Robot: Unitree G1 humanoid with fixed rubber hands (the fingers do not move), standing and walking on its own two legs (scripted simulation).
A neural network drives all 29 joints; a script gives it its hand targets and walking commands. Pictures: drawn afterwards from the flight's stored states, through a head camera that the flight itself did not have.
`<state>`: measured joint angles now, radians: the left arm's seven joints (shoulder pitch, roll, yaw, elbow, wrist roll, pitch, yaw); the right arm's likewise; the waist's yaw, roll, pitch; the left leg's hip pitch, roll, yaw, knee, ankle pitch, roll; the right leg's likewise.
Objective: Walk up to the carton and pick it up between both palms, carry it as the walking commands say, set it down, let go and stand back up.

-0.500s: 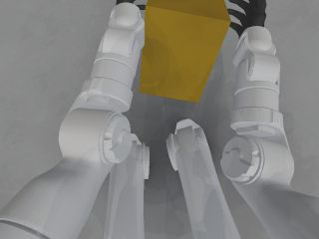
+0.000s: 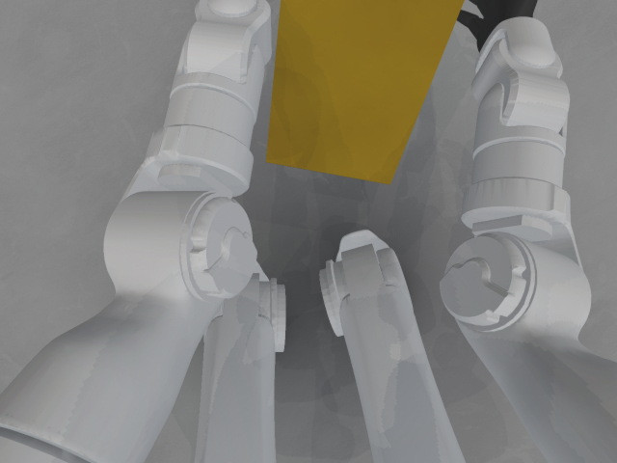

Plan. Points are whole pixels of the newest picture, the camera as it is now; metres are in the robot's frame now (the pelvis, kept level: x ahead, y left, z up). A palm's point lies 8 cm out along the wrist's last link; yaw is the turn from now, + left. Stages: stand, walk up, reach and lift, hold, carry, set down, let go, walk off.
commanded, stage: set down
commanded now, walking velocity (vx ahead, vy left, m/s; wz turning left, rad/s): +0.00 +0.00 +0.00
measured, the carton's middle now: (349, 44) +0.55 -0.13 -0.25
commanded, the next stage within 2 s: none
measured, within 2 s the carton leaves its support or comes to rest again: rests again in 1.96 s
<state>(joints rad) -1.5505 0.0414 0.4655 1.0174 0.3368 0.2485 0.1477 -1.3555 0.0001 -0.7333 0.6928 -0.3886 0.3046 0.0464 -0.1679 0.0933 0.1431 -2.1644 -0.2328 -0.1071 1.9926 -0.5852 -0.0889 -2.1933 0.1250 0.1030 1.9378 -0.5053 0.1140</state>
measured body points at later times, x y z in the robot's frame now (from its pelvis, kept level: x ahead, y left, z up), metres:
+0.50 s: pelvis +0.02 +0.00 +0.00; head +0.37 -0.04 +0.27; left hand +0.61 -0.02 -0.12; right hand +0.53 -0.26 -0.13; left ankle +0.10 +0.12 -0.40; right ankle +0.12 -0.14 -0.40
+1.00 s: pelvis +0.02 +0.00 -0.01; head +0.37 -0.04 +0.26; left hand +0.61 -0.02 -0.13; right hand +0.54 -0.26 -0.14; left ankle +0.10 +0.12 -0.40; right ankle +0.12 -0.14 -0.40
